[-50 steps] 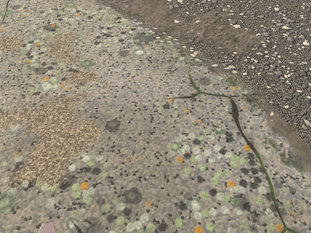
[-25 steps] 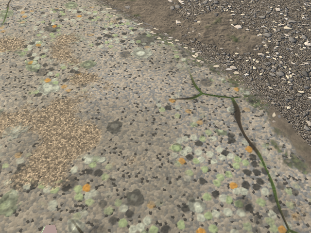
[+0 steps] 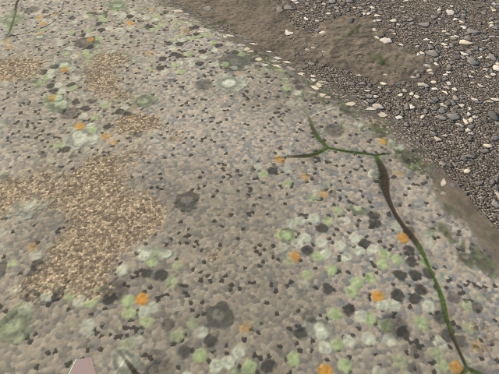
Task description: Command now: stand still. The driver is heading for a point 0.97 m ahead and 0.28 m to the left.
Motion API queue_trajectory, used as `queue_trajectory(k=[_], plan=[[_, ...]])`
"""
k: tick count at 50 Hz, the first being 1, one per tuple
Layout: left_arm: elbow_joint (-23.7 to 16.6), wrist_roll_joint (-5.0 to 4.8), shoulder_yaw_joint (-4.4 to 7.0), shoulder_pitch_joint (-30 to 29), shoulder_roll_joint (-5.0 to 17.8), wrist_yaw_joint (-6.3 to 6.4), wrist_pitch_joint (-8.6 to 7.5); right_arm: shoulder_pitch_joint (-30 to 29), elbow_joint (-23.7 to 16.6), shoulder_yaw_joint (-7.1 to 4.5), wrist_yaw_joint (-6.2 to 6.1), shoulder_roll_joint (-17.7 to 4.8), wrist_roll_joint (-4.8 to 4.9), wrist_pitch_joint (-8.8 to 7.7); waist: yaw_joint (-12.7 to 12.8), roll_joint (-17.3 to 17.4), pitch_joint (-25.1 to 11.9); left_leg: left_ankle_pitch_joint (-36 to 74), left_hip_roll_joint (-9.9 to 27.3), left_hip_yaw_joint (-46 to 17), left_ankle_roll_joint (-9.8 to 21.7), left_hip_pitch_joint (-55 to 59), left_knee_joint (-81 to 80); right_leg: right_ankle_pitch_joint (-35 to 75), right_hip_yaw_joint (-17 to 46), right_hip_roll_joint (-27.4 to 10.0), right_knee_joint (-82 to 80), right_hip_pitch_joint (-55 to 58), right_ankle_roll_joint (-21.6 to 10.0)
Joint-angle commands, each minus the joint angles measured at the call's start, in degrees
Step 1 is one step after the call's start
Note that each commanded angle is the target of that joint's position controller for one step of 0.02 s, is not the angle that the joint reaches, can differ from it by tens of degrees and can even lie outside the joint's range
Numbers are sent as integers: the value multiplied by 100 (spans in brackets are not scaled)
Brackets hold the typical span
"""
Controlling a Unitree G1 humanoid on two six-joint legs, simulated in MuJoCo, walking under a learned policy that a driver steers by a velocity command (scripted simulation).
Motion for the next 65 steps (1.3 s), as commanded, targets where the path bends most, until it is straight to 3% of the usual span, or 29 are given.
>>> queue_trajectory(k=[1,22,24,26,28,30,32,34,35,36,37,38,39,40,42,43,45,48,54,55,57,58,59,60,61,62,63,64,65], plan=[[-90,-1,72,201,575,20,-29,375,-96,-93,-18,-559,3,-30,-1,35,99,783,217,-203,51,-481,-590,785,-49,11,-268,246,-163],[-69,-14,47,466,455,39,-31,687,-71,-105,-34,-407,19,-41,3,35,166,836,203,-190,54,-502,-557,785,-64,23,-239,197,-163],[-12,-37,35,578,365,48,-21,825,-6,-136,-67,-448,52,-13,-23,164,109,-749,154,-229,164,-506,-699,-448,-344,270,3,105,-188],[-141,-60,56,411,375,39,-82,875,-90,-255,-108,-793,133,-5,-127,604,507,-2759,658,-1000,570,-704,-1140,-1658,-647,501,784,-692,-270],[-387,-65,19,72,225,-59,-277,1072,-123,-404,-109,-1147,177,-93,-286,1148,891,-3383,1766,-2443,1201,-784,-1811,-1322,-488,173,2001,-1408,-401],[-561,-155,51,-93,293,-177,-452,915,-227,-407,-90,-1001,112,-216,-211,1011,1095,-2667,2118,-2771,1373,-439,-1897,-1743,-143,-214,2550,-2158,-586],[-614,-209,83,20,346,-249,-593,613,-376,-417,-60,-946,212,-267,-22,755,906,-1834,1827,-2113,1053,-253,-1658,-1649,-166,-300,1582,-1776,-723],[-229,-187,159,859,287,-283,-644,361,-458,-428,-22,-993,277,-220,364,553,505,-1309,1175,-1141,774,-1057,-1060,-342,-815,241,328,196,-618],[-2,-150,223,1380,326,-287,-614,357,-494,-410,-6,-955,254,-214,521,396,350,-990,898,-847,689,-1467,-537,-91,-876,442,217,981,-509],[106,-131,317,2023,557,-269,-604,193,-581,-330,25,-712,198,-257,790,-327,143,-328,467,-302,432,-2022,924,-499,138,-190,-283,1701,-673],[91,-159,466,2734,1323,-264,-632,180,-800,-221,29,-273,131,-363,897,-1857,-213,-1007,-182,294,89,-3162,2960,-1179,2737,-1652,-1313,2432,-1418],[73,-21,357,2594,1145,-309,-735,122,-886,-229,37,-265,255,-462,710,-1520,-172,-1485,-104,-505,193,-3676,4252,-2191,4191,-2204,-1805,2097,-1917],[-126,-32,259,1948,847,-318,-815,-44,-963,-261,78,-445,369,-543,447,-847,399,-995,275,-711,365,-4184,4769,-2368,3702,-2151,-1778,1773,-1807],[-292,-44,185,1481,642,-353,-844,-92,-944,-283,116,-546,342,-601,296,-542,549,-365,514,-650,462,-4213,4744,-1936,2891,-1837,-1777,1548,-1579],[-431,-23,89,1171,452,-403,-809,-175,-906,-406,140,-761,195,-638,127,-385,552,418,782,-505,463,-3822,4060,-378,1619,-1311,-1841,1294,-1214],[-407,-1,58,1294,360,-380,-766,-133,-857,-427,186,-724,198,-598,114,-483,466,605,808,-405,415,-3619,3854,266,1098,-1124,-1832,1297,-1090],[-331,42,63,1630,446,-295,-724,-253,-858,-397,250,-479,204,-487,154,-450,404,870,787,-235,271,-3639,3648,1254,511,-1006,-1814,1353,-1082],[-403,104,86,1623,631,-188,-699,-1062,-1221,-311,269,-271,206,-417,249,-293,591,1388,663,-252,154,-3732,2636,1671,-4,-983,-1979,1099,-1097],[-460,12,131,1838,768,-123,-688,-2171,-1751,-208,455,-234,201,-435,408,-272,775,1981,387,210,382,-3173,1070,2254,-797,-1147,-2040,1359,-1001],[-481,9,143,1814,797,-122,-665,-2229,-1820,-217,498,-266,203,-448,347,-301,738,1861,317,279,480,-3084,948,2821,-908,-1200,-1851,1571,-962],[-594,22,193,1651,980,-85,-605,-2044,-1883,-313,562,-455,192,-472,73,-530,358,1416,-11,573,699,-2528,967,5030,-1101,-1285,-1084,1985,-852],[-668,46,222,1556,1071,-52,-546,-1635,-1821,-407,580,-627,200,-464,-191,-696,19,1142,-220,705,809,-2037,1054,6048,-1186,-1299,-370,2128,-785],[-763,69,249,1414,1168,-35,-485,-851,-1641,-550,586,-892,215,-447,-603,-817,-453,1078,-415,736,954,-1051,964,6501,-1227,-1273,697,1948,-715],[-906,57,241,1251,1207,-43,-486,24,-1437,-736,529,-1236,216,-400,-1079,-672,-900,1265,-363,344,1173,452,639,5835,-1255,-1070,2080,1056,-538],[-1090,205,100,1542,741,-126,-607,683,-1327,-856,402,-1736,176,-310,-908,650,-1628,1085,975,-1789,1732,2430,768,1656,-1202,-395,4260,-897,-312],[-1283,23,-67,1824,252,-280,-876,689,-1415,-809,395,-1766,103,-332,-548,1285,-2520,-288,2177,-5111,2740,3541,-608,-1982,-72,619,5901,-2579,-211],[-1482,-216,103,981,819,-343,-1096,580,-1363,-714,372,-1331,64,-374,-785,738,-1891,-465,1876,-4676,2280,3086,-1041,-1626,613,233,6107,-3199,-439],[-1722,-303,134,511,959,-332,-1165,114,-1449,-646,365,-1103,89,-435,-586,418,-1069,-19,1672,-3735,1995,2138,-1120,-1082,482,-38,5719,-3335,-549],[-1702,-208,173,421,961,-266,-1154,-392,-1584,-576,405,-934,91,-491,-246,-263,-613,701,1415,-3058,1835,1076,-1238,-760,420,-268,5237,-2987,-522]])
Next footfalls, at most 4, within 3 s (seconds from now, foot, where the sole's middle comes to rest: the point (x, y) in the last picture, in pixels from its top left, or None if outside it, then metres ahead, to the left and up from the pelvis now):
1.20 left None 0.46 0.08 -0.78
1.68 right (270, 285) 0.78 -0.03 -0.78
2.20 left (147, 262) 0.86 0.35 -0.78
2.64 right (189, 208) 1.07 0.24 -0.78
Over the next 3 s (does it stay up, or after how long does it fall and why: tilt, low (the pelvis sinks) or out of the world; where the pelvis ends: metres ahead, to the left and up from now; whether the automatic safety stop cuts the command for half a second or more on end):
stays up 0.94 0.27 -0.01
